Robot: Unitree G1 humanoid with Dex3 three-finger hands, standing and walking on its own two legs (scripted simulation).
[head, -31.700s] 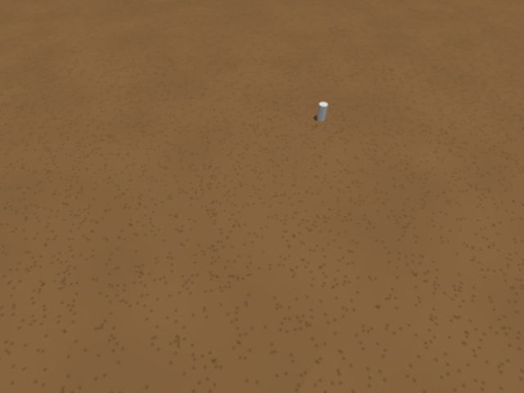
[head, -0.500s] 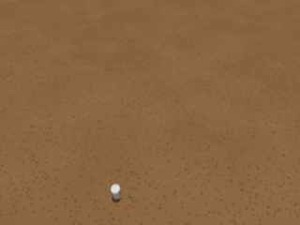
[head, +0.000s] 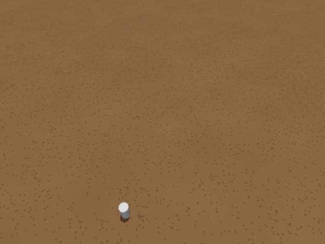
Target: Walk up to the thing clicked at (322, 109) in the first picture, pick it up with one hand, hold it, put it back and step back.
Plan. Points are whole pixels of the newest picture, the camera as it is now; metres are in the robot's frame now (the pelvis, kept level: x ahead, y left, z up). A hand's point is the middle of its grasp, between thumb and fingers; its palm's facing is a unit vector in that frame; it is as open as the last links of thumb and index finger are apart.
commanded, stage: stand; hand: left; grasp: from above
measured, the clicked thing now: (124, 210) +0.45 +0.22 -0.73
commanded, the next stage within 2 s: step back in 1.40 s
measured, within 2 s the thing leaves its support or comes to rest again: neither
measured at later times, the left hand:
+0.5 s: hand out of the picture +0.07 +0.23 -0.16, palm faces +0.01 -0.94 -0.33, open 7.4 cm
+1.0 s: hand out of the picture +0.08 +0.23 -0.16, palm faces -0.01 -0.94 -0.33, open 7.4 cm
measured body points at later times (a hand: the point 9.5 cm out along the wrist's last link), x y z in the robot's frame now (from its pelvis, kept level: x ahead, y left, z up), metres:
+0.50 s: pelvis +0.01 -0.01 +0.00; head +0.01 -0.02 +0.45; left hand +0.07 +0.28 -0.14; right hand +0.07 -0.30 -0.14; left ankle +0.02 +0.12 -0.75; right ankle -0.01 -0.14 -0.75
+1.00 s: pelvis +0.01 -0.02 +0.00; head +0.02 -0.02 +0.45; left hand +0.08 +0.27 -0.13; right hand +0.07 -0.31 -0.14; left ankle +0.02 +0.12 -0.75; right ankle -0.01 -0.14 -0.75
